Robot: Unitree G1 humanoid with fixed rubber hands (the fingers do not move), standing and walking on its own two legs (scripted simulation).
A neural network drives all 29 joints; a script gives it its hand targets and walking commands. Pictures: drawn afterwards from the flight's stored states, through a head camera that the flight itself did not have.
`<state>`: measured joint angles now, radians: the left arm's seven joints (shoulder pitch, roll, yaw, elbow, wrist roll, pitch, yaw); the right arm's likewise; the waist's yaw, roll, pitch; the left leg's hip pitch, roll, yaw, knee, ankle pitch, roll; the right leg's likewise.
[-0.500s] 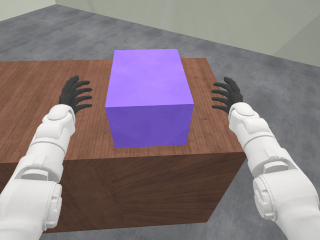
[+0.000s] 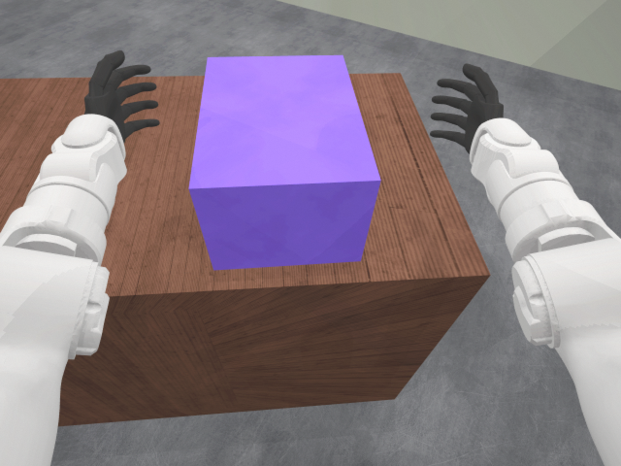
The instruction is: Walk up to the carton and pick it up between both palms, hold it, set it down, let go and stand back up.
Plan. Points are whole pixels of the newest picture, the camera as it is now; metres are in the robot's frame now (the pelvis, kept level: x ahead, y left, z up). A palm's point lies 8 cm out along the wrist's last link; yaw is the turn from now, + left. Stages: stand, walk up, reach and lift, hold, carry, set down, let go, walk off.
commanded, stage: reach and lift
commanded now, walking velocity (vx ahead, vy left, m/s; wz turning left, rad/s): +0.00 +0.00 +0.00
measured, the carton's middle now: (282, 156) +0.59 +0.03 +0.05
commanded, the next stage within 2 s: none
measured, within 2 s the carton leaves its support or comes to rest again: neither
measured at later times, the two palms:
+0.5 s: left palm (111, 113) +0.51 +0.24 +0.19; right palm (469, 118) +0.50 -0.21 +0.19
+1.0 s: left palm (152, 152) +0.52 +0.21 +0.12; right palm (438, 154) +0.51 -0.19 +0.12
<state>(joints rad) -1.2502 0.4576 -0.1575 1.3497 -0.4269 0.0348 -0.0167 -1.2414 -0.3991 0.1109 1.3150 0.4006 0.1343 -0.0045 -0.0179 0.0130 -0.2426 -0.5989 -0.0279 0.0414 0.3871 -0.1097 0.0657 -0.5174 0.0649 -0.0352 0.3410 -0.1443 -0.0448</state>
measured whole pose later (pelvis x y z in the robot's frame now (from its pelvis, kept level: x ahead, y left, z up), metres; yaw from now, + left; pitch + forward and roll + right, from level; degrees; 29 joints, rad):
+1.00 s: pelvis +0.00 +0.00 -0.01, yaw -2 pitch +31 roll -2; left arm -1.31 0.37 -0.01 1.42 -0.30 -0.13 0.01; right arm -1.25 -0.35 0.01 1.29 0.29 -0.01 0.00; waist 0.02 0.00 -0.30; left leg -0.84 -0.02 0.05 0.34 -0.06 0.07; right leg -0.75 0.08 -0.01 0.27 -0.07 -0.04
